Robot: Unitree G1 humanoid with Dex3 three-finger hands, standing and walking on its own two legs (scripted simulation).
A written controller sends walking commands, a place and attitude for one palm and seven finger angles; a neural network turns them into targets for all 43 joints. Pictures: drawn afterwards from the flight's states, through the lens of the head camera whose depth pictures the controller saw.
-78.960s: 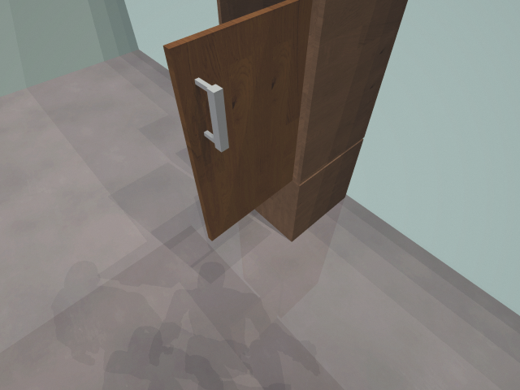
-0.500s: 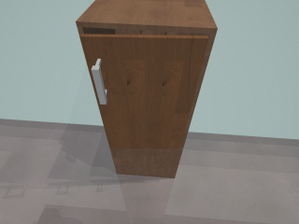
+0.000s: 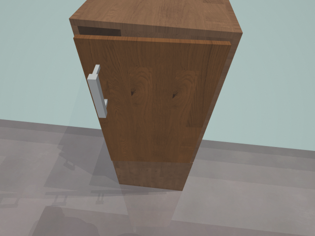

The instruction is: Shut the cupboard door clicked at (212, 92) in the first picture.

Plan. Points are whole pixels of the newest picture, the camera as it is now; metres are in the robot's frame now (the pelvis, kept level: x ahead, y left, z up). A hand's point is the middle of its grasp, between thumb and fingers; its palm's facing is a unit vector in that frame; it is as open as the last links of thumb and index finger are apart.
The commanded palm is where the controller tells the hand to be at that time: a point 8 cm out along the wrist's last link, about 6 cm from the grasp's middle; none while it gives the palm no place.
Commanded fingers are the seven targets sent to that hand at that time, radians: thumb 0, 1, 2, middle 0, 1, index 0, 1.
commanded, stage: come to a stop and stand still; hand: left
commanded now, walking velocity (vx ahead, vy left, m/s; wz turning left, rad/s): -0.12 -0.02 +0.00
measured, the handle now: (100, 92) +0.44 +0.20 +0.12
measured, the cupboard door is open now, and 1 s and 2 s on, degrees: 5 5 5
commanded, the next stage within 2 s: look again from close up in 0.74 s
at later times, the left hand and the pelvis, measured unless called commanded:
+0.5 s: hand out of the picture -0.02 +0.21 -0.15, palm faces -0.02 -0.96 -0.28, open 7.4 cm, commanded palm none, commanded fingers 0.00 0.90 0.90 -0.20 -0.30 -0.20 -0.30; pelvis -0.07 +0.02 +0.00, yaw -1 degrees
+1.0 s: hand out of the picture -0.07 +0.17 -0.17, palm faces -0.01 -0.98 -0.19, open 7.4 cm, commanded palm none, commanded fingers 0.00 0.90 0.90 -0.20 -0.30 -0.20 -0.30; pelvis -0.06 +0.01 +0.01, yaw -1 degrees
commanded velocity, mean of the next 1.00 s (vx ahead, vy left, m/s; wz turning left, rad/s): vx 0.00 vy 0.00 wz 0.00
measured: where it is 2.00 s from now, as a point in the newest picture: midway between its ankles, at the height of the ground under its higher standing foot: outside the picture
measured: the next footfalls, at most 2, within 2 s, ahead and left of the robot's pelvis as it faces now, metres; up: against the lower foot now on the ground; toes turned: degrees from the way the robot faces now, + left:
none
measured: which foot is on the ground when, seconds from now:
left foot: down 0.00-1.00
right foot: down 0.00-1.00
